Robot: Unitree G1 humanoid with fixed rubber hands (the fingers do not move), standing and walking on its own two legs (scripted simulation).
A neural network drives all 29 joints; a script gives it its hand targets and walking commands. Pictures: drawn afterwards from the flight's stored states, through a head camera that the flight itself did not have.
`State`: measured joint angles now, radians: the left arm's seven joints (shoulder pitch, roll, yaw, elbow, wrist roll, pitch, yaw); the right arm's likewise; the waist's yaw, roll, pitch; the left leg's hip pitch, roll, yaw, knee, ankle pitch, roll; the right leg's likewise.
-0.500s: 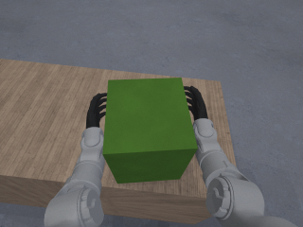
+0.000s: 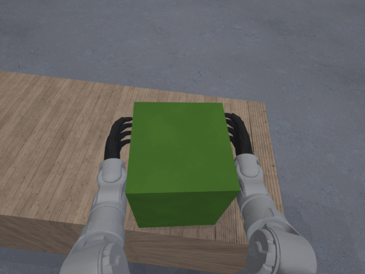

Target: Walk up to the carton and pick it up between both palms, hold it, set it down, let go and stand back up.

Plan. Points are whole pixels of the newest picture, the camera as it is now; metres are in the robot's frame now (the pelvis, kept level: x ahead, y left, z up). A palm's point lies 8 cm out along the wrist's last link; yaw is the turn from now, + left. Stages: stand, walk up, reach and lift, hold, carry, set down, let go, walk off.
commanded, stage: reach and lift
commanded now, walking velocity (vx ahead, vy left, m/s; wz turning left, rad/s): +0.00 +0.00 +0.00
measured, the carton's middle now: (177, 169) +0.35 +0.04 -0.02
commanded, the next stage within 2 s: none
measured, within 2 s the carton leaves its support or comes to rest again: leaves its support in 0.82 s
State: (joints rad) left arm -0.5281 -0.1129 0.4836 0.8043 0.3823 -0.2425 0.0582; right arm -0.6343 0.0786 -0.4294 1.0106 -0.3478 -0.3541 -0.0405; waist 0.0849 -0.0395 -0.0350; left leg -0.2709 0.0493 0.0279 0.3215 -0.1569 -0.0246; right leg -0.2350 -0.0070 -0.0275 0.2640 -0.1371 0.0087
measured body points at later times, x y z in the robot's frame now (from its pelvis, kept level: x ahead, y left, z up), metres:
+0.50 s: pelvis +0.00 +0.00 +0.00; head +0.04 +0.02 +0.45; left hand +0.36 +0.19 +0.03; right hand +0.40 -0.10 +0.05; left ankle +0.00 +0.13 -0.75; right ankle -0.01 -0.13 -0.75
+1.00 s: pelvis -0.01 +0.00 +0.00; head +0.01 +0.02 +0.45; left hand +0.35 +0.20 +0.05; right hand +0.39 -0.09 +0.07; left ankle +0.00 +0.13 -0.75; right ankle -0.01 -0.13 -0.75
